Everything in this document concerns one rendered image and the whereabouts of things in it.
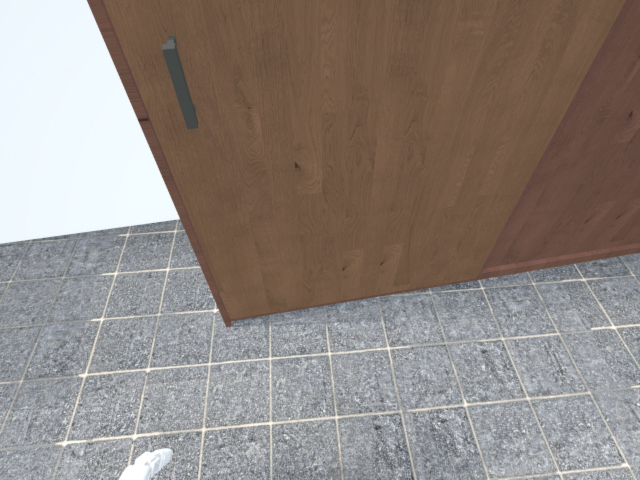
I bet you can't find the handle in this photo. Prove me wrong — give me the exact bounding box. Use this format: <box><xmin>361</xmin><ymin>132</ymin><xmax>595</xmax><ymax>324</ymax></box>
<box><xmin>162</xmin><ymin>36</ymin><xmax>198</xmax><ymax>129</ymax></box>

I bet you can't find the wardrobe door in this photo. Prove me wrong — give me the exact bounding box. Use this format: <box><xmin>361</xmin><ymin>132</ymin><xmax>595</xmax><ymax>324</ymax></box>
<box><xmin>103</xmin><ymin>0</ymin><xmax>626</xmax><ymax>319</ymax></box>
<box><xmin>482</xmin><ymin>0</ymin><xmax>640</xmax><ymax>268</ymax></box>

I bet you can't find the robot left hand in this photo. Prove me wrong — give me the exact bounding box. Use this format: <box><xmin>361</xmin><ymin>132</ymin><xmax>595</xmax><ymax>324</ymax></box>
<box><xmin>118</xmin><ymin>448</ymin><xmax>173</xmax><ymax>480</ymax></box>

